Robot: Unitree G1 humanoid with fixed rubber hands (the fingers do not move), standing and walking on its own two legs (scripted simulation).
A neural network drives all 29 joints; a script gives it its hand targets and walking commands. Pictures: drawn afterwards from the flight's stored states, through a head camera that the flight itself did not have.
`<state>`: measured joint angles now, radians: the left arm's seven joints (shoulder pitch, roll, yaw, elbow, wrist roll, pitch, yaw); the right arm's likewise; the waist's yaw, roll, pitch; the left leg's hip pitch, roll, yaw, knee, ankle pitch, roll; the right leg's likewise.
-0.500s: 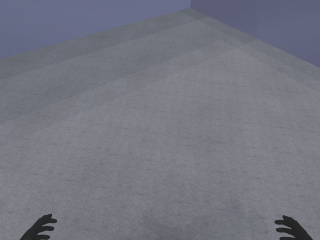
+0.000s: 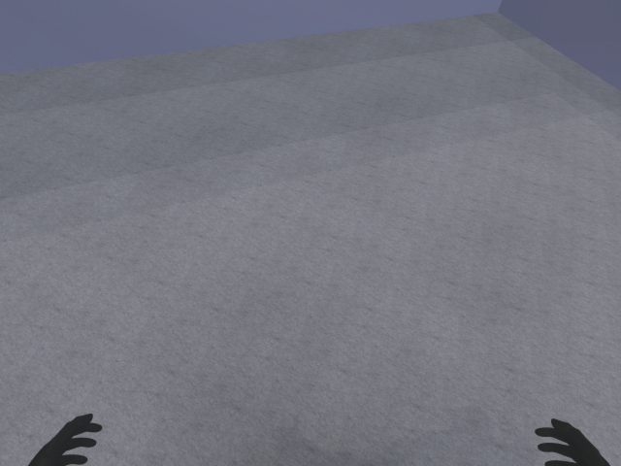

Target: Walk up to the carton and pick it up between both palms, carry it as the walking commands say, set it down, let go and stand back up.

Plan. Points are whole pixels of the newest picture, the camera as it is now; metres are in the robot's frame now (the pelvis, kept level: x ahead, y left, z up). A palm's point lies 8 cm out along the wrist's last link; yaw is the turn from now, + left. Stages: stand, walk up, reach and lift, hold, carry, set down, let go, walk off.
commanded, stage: walk up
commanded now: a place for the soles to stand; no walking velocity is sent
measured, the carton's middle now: out of the picture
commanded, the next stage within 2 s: none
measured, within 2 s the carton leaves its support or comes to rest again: neither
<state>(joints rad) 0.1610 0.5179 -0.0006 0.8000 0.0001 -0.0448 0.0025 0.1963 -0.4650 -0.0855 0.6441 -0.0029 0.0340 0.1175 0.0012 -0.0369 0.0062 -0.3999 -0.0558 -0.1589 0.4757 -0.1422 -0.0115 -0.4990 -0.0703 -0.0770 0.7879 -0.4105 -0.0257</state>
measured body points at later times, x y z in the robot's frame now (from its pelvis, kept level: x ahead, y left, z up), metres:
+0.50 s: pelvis +0.02 +0.12 -0.01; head +0.05 +0.12 +0.44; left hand +0.04 +0.50 -0.08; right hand +0.27 -0.15 -0.08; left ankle +0.04 +0.31 -0.74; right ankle +0.07 -0.07 -0.73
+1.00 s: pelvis +0.05 +0.24 +0.00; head +0.08 +0.24 +0.44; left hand -0.08 +0.60 -0.06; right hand +0.39 +0.10 -0.08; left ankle +0.01 +0.41 -0.73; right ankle +0.12 +0.06 -0.73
